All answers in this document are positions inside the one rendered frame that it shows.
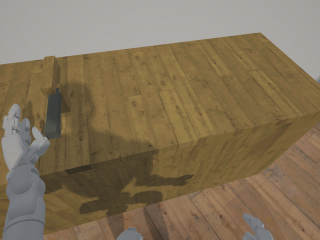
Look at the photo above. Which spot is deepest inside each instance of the robot left shin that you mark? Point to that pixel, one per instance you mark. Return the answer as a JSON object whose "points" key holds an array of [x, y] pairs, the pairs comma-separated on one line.
{"points": [[131, 229]]}

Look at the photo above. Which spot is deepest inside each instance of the left robot hand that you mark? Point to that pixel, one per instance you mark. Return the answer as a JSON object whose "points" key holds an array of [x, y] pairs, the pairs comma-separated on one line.
{"points": [[17, 138]]}

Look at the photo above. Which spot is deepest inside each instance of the left robot thigh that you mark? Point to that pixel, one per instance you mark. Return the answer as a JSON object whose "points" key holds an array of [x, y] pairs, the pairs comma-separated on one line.
{"points": [[130, 235]]}

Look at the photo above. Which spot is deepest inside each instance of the tap lever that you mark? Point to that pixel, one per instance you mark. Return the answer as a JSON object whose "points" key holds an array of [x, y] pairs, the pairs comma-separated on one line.
{"points": [[53, 116]]}

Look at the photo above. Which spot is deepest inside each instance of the robot left forearm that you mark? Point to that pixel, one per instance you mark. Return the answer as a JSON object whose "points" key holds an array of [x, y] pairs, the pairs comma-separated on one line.
{"points": [[25, 218]]}

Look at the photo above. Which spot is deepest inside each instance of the right robot hand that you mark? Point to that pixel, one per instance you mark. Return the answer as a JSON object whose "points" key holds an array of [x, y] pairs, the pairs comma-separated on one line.
{"points": [[257, 227]]}

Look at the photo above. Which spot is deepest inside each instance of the counter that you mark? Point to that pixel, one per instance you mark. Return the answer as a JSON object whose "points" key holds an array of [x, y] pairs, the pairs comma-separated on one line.
{"points": [[148, 124]]}

